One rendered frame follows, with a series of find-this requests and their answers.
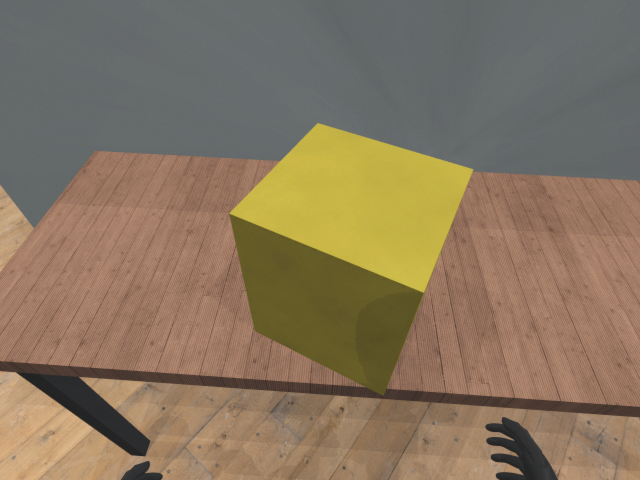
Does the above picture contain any robot right hand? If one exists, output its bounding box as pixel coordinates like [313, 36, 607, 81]
[485, 417, 558, 480]

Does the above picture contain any table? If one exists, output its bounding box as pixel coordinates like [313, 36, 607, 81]
[0, 151, 640, 456]

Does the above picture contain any carton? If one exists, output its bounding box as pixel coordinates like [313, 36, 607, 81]
[229, 123, 473, 396]

